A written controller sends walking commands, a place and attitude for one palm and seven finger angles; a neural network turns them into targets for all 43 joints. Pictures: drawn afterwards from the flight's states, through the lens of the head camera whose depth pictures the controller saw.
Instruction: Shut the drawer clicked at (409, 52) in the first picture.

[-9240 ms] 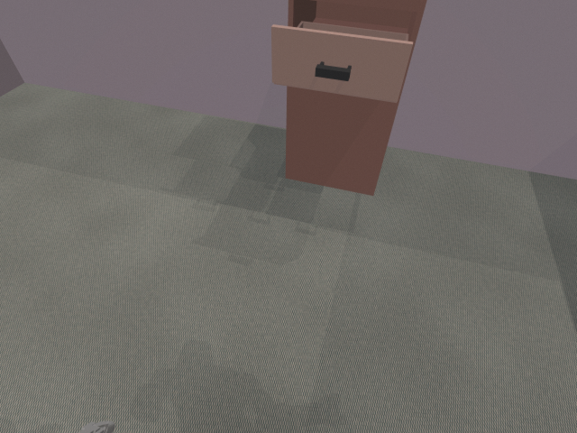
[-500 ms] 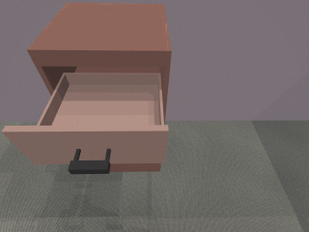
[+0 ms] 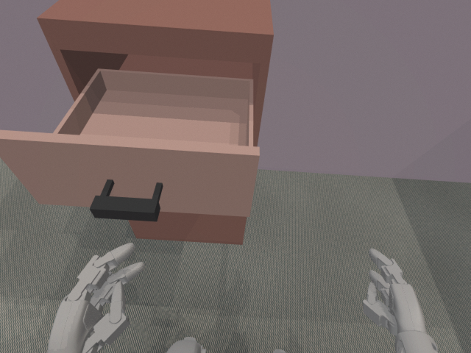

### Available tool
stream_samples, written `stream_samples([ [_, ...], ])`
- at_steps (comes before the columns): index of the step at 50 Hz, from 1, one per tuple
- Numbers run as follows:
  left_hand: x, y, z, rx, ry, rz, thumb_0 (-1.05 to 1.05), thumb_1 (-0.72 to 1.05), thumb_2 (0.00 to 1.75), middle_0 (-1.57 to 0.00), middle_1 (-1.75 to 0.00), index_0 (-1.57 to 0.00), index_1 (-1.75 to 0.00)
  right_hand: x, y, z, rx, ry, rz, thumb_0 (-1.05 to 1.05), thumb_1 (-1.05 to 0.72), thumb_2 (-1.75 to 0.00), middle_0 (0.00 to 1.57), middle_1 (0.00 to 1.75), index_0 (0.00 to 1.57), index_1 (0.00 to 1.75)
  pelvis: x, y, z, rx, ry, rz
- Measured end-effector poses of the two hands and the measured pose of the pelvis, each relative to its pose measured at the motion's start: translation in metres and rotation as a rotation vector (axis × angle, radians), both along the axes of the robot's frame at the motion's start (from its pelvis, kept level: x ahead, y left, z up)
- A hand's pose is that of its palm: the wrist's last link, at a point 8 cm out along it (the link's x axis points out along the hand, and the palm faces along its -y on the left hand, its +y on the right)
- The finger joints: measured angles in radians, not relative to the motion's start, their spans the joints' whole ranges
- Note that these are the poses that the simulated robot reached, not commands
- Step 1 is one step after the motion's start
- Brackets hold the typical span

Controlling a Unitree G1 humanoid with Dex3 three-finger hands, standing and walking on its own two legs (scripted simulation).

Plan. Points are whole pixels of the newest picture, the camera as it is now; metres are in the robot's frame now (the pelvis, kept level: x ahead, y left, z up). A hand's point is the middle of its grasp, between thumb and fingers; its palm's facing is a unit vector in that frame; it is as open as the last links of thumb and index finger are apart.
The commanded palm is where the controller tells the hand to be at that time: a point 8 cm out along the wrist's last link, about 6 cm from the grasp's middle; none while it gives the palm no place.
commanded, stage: raise the hand and make a fist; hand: left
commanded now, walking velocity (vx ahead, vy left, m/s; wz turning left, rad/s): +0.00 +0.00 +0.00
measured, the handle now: (130, 197) +0.35 +0.22 +0.07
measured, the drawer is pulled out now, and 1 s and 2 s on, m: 0.28 0.28 0.28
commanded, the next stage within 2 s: bring the fist close to the handle in 1.50 s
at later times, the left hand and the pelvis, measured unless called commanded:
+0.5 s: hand (112, 292) +0.18 +0.18 +0.09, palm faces +0.05 -1.00 -0.05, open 3.6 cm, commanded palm +0.14 +0.23 +0.10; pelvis +0.01 +0.00 +0.02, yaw +1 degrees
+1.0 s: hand (107, 278) +0.18 +0.17 +0.15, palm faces +0.06 -1.00 -0.06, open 3.2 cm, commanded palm +0.13 +0.22 +0.16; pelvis +0.02 +0.02 +0.03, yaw +1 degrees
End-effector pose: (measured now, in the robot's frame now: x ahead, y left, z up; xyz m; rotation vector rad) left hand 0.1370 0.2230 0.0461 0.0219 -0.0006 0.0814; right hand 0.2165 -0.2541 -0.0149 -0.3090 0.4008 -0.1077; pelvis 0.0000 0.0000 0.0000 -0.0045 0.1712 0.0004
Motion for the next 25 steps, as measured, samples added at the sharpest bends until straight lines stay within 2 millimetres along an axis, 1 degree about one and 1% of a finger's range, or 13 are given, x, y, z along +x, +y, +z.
stream_samples([
  [3,-0.009,0.005,0.003,0.008,-0.027,0.038,0.02,0.9,0.9,-0.5,-0.62,-0.45,-0.6,0.015,0.014,-0.008,0.024,-0.009,0.047,0.01,-0.91,-0.9,0.2,0.3,0.2,0.3,-0.005,-0.005,-0.008,-0.011,0.002,0.023],
  [5,-0.009,0.009,0.004,0.016,-0.008,0.047,0.02,0.9,0.9,-0.54,-0.66,-0.5,-0.65,0.018,0.025,-0.015,0.049,0.006,0.071,0.01,-0.91,-0.9,0.2,0.3,0.2,0.3,-0.008,-0.008,-0.01,-0.017,0.004,0.034],
  [8,-0.001,0.011,0.009,0.022,0.025,0.022,0.02,0.9,0.9,-0.59,-0.73,-0.57,-0.72,0.01,0.041,-0.027,0.096,0.05,0.085,0.01,-0.91,-0.9,0.2,0.3,0.2,0.3,-0.008,-0.011,-0.008,-0.024,0.003,0.043],
  [12,0.016,0.013,0.021,0.025,0.048,-0.022,0.02,0.9,0.9,-0.67,-0.81,-0.66,-0.81,-0.014,0.051,-0.041,0.146,0.132,0.06,0.01,-0.91,-0.89,0.21,0.3,0.2,0.3,-0.005,-0.012,0.0,-0.028,-0.002,0.041],
  [16,0.03,0.016,0.031,0.023,0.069,-0.032,0.02,0.9,0.9,-0.75,-0.9,-0.75,-0.9,-0.041,0.045,-0.049,0.163,0.209,-0.004,0.01,-0.9,-0.89,0.21,0.3,0.2,0.3,0.001,-0.009,0.008,-0.022,-0.008,0.031],
  [19,0.032,0.017,0.037,0.021,0.082,-0.031,0.02,0.9,0.9,-0.81,-0.96,-0.81,-0.96,-0.056,0.034,-0.049,0.151,0.243,-0.058,0.01,-0.9,-0.89,0.21,0.3,0.2,0.3,0.005,-0.005,0.014,-0.015,-0.013,0.022],
  [22,0.028,0.016,0.041,0.02,0.091,-0.029,0.02,0.9,0.9,-0.87,-1.03,-0.87,-1.03,-0.064,0.022,-0.045,0.124,0.253,-0.099,0.01,-0.9,-0.89,0.21,0.3,0.2,0.3,0.009,-0.001,0.017,-0.012,-0.017,0.016],
  [25,0.023,0.013,0.046,0.018,0.085,-0.03,0.02,0.9,0.9,-0.93,-1.09,-0.93,-1.09,-0.064,0.013,-0.038,0.092,0.238,-0.116,0.01,-0.9,-0.89,0.21,0.3,0.2,0.3,0.011,0.004,0.018,-0.012,-0.022,0.014],
])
